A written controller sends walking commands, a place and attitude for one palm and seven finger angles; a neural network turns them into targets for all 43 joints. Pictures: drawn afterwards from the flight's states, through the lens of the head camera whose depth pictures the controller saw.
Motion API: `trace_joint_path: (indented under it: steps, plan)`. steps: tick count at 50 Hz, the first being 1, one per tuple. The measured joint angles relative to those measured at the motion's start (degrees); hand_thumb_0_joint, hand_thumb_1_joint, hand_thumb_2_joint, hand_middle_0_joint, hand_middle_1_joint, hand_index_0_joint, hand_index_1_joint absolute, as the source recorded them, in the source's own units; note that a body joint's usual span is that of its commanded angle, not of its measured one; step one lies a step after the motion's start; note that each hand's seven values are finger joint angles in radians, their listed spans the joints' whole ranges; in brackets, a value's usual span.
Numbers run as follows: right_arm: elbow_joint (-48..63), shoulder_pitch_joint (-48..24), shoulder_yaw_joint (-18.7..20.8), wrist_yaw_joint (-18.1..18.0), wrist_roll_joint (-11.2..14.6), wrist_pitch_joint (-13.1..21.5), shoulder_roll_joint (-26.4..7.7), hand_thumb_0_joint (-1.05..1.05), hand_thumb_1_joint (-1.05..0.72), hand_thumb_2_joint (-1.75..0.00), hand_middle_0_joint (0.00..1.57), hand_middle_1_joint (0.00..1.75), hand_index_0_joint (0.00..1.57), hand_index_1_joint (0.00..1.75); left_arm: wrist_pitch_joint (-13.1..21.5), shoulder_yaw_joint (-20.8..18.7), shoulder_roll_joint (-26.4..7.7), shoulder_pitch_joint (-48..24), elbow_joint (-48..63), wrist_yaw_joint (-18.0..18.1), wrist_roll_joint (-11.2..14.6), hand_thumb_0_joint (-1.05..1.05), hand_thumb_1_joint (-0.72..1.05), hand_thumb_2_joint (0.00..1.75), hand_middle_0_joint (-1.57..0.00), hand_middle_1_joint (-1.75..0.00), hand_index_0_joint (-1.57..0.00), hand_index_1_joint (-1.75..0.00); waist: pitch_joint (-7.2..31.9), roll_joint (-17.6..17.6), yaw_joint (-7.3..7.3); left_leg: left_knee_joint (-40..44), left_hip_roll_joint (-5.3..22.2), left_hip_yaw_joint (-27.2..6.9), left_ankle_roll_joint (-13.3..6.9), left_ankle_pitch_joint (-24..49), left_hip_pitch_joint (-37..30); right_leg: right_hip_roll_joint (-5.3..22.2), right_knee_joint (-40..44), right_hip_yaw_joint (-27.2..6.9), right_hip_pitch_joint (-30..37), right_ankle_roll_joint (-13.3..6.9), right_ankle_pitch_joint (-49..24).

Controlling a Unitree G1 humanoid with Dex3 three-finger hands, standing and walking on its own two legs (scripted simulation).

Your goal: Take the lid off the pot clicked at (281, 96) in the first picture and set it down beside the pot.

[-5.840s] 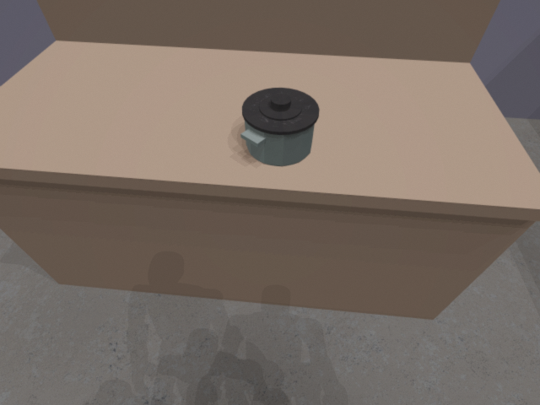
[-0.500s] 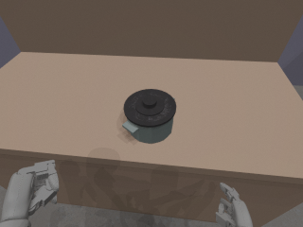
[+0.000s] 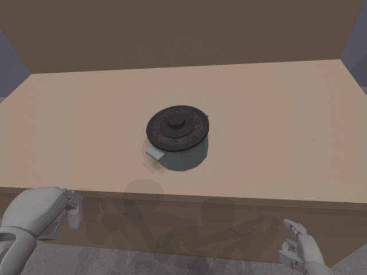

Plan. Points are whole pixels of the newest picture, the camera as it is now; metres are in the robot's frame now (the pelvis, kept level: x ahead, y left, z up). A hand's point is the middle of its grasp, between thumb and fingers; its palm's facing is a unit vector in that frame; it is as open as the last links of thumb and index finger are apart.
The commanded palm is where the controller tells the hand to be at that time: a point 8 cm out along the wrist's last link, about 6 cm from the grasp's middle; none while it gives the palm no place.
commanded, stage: reach forward and open the fingers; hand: left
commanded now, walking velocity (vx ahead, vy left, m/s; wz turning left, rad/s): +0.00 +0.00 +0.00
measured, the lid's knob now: (176, 120) +0.49 +0.08 +0.06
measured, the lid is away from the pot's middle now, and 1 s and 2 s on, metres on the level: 0.00 0.00 0.00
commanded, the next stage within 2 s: move the open hand above the knob in 0.70 s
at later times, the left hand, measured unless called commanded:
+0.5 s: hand (59, 193) +0.23 +0.27 +0.12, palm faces -0.17 -0.05 -0.98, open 9.2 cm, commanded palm +0.22 +0.27 +0.18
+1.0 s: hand (80, 166) +0.29 +0.25 +0.13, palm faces -0.21 -0.05 -0.98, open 10.2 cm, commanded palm +0.28 +0.24 +0.19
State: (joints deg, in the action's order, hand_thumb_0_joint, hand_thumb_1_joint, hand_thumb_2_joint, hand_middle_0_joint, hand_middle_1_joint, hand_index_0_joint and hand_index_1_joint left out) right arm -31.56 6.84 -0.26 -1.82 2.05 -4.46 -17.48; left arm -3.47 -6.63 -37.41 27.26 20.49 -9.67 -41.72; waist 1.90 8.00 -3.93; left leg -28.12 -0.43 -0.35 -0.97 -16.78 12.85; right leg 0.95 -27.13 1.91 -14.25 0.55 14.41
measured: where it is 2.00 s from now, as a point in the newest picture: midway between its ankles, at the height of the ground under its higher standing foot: outside the picture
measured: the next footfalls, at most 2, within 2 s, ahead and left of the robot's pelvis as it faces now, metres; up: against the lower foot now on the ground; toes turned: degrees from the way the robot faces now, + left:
none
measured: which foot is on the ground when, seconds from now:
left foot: down 0.00-1.00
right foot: down 0.00-1.00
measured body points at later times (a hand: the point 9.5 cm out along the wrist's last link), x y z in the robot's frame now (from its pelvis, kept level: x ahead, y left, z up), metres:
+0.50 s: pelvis -0.03 +0.02 +0.00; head -0.02 -0.03 +0.45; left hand +0.24 +0.27 +0.17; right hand +0.17 -0.20 -0.10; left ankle -0.02 +0.11 -0.74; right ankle +0.00 -0.12 -0.74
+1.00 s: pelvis -0.03 +0.01 +0.00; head -0.02 -0.04 +0.45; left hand +0.29 +0.25 +0.18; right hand +0.18 -0.21 -0.10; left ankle -0.02 +0.11 -0.74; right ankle +0.00 -0.12 -0.74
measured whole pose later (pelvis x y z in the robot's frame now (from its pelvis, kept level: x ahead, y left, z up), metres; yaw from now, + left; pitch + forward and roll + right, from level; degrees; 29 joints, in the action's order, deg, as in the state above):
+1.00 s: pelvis -0.03 +0.01 +0.00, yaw +1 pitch +0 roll +0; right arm -32.5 6.8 -1.9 0.1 3.4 -5.6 -16.4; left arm -8.4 4.5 -35.6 -12.2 0.4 -19.7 -45.2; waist -0.7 6.6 -2.2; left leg -24.9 -2.4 -0.2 -2.0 -12.7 12.1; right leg 2.9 -25.3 1.7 -13.9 1.4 11.2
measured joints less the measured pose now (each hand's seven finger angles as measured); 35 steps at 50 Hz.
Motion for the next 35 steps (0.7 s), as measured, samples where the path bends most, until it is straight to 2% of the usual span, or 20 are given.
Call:
trace_joint_path:
  steps: [4, 9, 25, 35]
  plan:
    - [0.1, 0.6, 0.1, -0.1, 0.1, 0.2, 0.3, 0.01, -0.9, -0.9, 0.2, 0.3, 0.2, 0.3, 3.5, -0.9, -0.8, -3.3, -1.4, -1.7, 0.3, 0.0, 0.41, 1.13, -1.12, -0.95, -1.12, -0.95, -0.7, -0.3, -0.04, 0.8, -0.1, -0.4, 0.0, 0.9, -0.2, 0.1, 1.2, 0.4, 0.5, 0.0, -1.0]
    - [-0.3, 1.4, 0.1, 0.3, 0.2, 0.1, 0.9, 0.01, -0.9, -0.9, 0.2, 0.3, 0.2, 0.3, 4.5, -0.3, -0.2, -8.7, -3.9, -2.0, -0.3, 0.0, 0.27, 1.18, -1.06, -0.77, -1.06, -0.77, -1.8, -0.8, -0.17, 1.7, -0.4, -0.5, -0.2, 2.0, -0.3, 0.4, 2.3, 0.5, 0.8, 0.2, -2.2]
    - [-1.0, 1.5, -1.0, 1.7, 0.7, -0.2, 1.8, 0.01, -0.9, -0.9, 0.2, 0.3, 0.2, 0.3, 1.7, 4.3, 0.5, -22.4, -10.7, -4.0, -2.0, 0.0, -0.17, 1.33, -0.87, -0.23, -0.87, -0.23, -2.8, -1.3, 0.86, 3.7, -2.0, 0.8, -1.5, 4.2, -1.7, 1.9, 3.5, -0.8, 1.6, 1.2, -4.2]
    - [-0.9, 0.5, -1.3, 1.9, 0.9, -0.5, 1.6, 0.01, -0.9, -0.9, 0.2, 0.3, 0.2, 0.3, -0.4, 6.9, 0.9, -29.7, -13.8, -5.3, -3.1, 0.0, -0.28, 1.39, -0.83, -0.11, -0.83, -0.1, -2.8, -1.6, 0.79, 3.8, -2.3, 0.8, -1.7, 4.6, -1.7, 2.3, 3.2, -0.8, 1.4, 1.2, -4.3]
